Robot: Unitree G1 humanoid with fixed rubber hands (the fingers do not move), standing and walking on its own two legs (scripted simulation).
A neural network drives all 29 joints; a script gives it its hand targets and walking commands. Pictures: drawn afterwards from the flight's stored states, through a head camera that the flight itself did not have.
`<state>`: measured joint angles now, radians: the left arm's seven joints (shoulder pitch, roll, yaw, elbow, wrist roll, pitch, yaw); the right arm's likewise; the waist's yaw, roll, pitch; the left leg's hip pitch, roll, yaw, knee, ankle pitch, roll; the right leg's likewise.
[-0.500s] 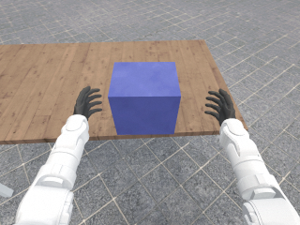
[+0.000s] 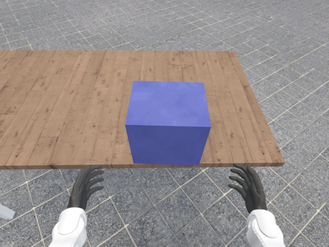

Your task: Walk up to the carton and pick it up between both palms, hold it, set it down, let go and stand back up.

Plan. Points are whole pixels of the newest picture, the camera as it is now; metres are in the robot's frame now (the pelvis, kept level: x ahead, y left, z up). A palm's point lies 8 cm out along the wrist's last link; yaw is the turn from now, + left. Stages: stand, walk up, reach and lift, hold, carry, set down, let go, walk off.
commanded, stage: set down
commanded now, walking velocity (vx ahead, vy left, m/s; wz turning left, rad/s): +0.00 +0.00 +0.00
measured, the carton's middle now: (167, 124) +0.43 +0.03 +0.02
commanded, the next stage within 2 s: let go in 1.62 s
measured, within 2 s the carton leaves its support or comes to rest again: neither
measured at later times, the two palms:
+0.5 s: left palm (76, 224) +0.17 +0.23 -0.04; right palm (251, 233) +0.16 -0.18 -0.05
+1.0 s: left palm out of the picture +0.11 +0.24 -0.10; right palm out of the picture +0.11 -0.21 -0.09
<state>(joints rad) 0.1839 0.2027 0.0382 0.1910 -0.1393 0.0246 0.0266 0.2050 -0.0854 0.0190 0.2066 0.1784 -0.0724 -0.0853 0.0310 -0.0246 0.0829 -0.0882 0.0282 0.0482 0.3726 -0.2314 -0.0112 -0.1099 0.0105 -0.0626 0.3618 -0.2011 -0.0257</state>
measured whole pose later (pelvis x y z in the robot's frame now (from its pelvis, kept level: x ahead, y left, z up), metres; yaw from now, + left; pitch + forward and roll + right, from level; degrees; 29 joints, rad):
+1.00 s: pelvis -0.02 +0.00 +0.00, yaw -2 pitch -8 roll +0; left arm 0.26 0.22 0.01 0.49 0.00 0.17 0.02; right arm 0.23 -0.16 0.02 0.69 0.02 -0.15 0.01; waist 0.03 -0.03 0.16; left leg -0.04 0.03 0.08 0.42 -0.25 0.00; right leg -0.08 0.01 -0.03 0.42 -0.22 -0.02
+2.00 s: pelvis +0.01 +0.00 +0.00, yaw -2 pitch -2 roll +0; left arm 0.14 0.20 0.04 0.54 0.01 0.14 0.01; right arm 0.11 -0.18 0.00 0.88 0.00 -0.27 0.03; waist -0.01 -0.02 0.06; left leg -0.12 0.04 0.07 0.43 -0.28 -0.01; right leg -0.15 0.02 -0.03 0.42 -0.24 -0.02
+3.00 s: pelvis -0.01 +0.02 -0.01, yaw +3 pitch -1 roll -1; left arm 0.38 0.08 0.01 1.14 0.02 -0.01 0.03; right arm 0.39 -0.10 0.01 1.10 -0.02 -0.01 -0.02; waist 0.00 0.01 -0.04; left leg -0.20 -0.01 0.02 0.47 -0.25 0.03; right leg -0.20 -0.04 -0.09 0.44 -0.22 0.01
